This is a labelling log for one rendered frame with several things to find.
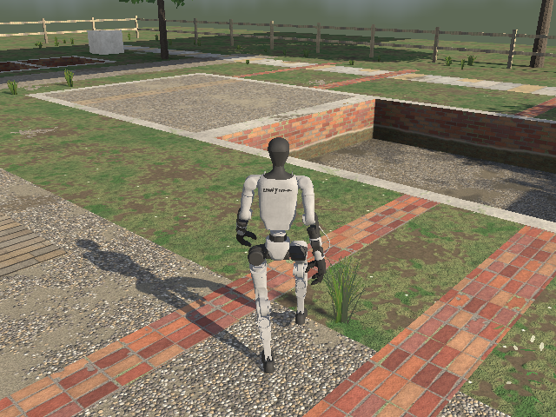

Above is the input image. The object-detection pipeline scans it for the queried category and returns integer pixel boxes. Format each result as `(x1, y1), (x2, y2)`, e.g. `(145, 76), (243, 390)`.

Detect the left robot foot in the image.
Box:
(261, 350), (275, 374)

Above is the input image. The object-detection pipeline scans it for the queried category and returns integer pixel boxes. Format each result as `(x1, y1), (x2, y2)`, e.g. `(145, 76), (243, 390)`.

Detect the robot left forearm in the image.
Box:
(236, 208), (248, 235)

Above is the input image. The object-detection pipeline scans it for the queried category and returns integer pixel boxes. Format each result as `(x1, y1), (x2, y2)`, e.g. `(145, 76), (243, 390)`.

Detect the right robot foot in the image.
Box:
(295, 308), (308, 325)

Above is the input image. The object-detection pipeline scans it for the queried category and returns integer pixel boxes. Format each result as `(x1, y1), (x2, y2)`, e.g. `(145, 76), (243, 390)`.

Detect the robot foot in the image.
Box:
(261, 350), (275, 374)
(295, 308), (308, 325)

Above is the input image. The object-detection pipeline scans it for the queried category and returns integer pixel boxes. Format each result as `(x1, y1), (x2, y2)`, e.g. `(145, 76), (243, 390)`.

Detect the robot right hand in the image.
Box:
(305, 258), (326, 285)

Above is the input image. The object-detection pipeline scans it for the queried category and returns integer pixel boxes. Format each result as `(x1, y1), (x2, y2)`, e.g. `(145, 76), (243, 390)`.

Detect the robot left hand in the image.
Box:
(236, 230), (257, 247)

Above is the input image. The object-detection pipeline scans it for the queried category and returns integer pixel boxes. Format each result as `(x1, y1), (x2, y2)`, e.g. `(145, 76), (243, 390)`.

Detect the left robot upper arm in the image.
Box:
(239, 175), (261, 221)

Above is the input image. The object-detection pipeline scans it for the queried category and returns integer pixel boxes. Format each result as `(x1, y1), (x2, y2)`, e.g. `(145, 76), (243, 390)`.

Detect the right robot upper arm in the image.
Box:
(296, 175), (315, 226)

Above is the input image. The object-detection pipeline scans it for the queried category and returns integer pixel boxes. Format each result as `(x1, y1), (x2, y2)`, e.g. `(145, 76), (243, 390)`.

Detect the robot right forearm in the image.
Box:
(307, 212), (325, 261)

